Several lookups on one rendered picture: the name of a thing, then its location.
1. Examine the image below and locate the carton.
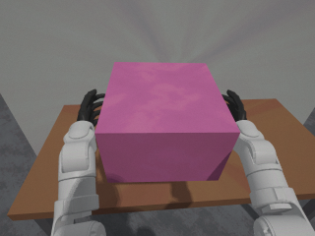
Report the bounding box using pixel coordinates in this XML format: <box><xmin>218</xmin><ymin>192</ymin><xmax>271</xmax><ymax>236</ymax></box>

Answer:
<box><xmin>94</xmin><ymin>62</ymin><xmax>241</xmax><ymax>183</ymax></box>

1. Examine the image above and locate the robot left upper arm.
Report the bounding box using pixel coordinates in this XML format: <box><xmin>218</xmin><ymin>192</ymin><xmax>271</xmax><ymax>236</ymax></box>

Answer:
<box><xmin>54</xmin><ymin>220</ymin><xmax>106</xmax><ymax>236</ymax></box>

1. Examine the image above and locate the table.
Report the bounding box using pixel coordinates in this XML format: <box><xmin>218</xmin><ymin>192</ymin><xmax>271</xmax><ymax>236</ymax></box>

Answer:
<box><xmin>7</xmin><ymin>98</ymin><xmax>315</xmax><ymax>236</ymax></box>

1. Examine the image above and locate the robot left hand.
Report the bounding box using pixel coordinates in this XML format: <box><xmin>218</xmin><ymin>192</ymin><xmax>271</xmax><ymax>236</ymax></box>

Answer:
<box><xmin>77</xmin><ymin>89</ymin><xmax>105</xmax><ymax>127</ymax></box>

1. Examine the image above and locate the right robot forearm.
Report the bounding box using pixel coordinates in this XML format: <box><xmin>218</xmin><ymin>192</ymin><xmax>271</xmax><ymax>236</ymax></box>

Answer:
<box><xmin>233</xmin><ymin>120</ymin><xmax>315</xmax><ymax>234</ymax></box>

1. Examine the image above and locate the robot right upper arm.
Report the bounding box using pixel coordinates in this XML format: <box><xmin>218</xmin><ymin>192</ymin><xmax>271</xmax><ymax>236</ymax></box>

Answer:
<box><xmin>253</xmin><ymin>214</ymin><xmax>315</xmax><ymax>236</ymax></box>

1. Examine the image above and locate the robot right hand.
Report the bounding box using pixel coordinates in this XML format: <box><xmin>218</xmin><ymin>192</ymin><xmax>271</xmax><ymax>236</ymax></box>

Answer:
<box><xmin>222</xmin><ymin>89</ymin><xmax>247</xmax><ymax>122</ymax></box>

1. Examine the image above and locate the left robot forearm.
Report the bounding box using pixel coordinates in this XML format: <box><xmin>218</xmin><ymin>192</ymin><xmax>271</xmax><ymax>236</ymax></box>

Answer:
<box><xmin>50</xmin><ymin>120</ymin><xmax>99</xmax><ymax>236</ymax></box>

